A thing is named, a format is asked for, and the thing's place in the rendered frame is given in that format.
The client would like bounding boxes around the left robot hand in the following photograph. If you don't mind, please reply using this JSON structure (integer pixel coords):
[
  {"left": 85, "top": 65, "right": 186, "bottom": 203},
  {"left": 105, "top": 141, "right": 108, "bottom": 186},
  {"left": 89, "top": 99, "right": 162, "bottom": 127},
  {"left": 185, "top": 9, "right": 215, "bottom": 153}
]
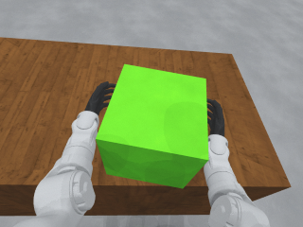
[{"left": 84, "top": 81, "right": 116, "bottom": 116}]

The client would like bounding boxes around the left robot upper arm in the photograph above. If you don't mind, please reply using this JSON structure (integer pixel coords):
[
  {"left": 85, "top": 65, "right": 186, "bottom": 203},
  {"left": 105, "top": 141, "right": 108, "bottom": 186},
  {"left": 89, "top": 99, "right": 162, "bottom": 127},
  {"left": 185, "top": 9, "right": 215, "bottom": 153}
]
[{"left": 13, "top": 170, "right": 96, "bottom": 227}]

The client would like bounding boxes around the right robot upper arm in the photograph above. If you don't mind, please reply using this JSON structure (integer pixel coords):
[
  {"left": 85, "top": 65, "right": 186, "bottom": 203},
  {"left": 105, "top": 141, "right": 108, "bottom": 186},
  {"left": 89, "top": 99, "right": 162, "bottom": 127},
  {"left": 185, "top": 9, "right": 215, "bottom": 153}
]
[{"left": 208, "top": 195, "right": 270, "bottom": 227}]

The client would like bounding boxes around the left robot forearm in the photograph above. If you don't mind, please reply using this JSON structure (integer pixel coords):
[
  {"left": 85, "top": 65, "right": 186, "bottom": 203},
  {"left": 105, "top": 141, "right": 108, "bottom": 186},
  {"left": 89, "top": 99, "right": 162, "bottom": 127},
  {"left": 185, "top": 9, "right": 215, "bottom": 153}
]
[{"left": 33, "top": 111, "right": 99, "bottom": 215}]

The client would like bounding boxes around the right robot forearm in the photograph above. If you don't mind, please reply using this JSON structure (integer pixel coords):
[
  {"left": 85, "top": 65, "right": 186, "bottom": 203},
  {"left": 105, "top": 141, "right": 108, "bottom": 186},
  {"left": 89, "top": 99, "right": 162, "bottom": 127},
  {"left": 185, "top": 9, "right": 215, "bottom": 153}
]
[{"left": 204, "top": 134, "right": 256, "bottom": 207}]

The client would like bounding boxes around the pedestal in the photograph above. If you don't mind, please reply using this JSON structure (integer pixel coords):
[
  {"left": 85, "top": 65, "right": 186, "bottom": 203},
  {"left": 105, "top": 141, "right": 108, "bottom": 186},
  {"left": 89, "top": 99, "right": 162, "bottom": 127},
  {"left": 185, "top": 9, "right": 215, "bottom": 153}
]
[{"left": 0, "top": 37, "right": 291, "bottom": 217}]

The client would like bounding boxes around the right robot hand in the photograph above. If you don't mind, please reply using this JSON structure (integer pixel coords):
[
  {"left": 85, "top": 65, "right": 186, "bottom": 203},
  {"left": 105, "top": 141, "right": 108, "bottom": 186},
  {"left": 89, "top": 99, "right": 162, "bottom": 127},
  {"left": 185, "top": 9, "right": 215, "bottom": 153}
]
[{"left": 206, "top": 98, "right": 225, "bottom": 137}]

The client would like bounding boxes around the carton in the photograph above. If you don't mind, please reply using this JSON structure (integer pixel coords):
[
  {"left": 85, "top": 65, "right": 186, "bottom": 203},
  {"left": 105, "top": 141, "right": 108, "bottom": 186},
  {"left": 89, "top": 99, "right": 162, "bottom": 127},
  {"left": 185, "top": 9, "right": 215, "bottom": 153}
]
[{"left": 96, "top": 64, "right": 209, "bottom": 189}]

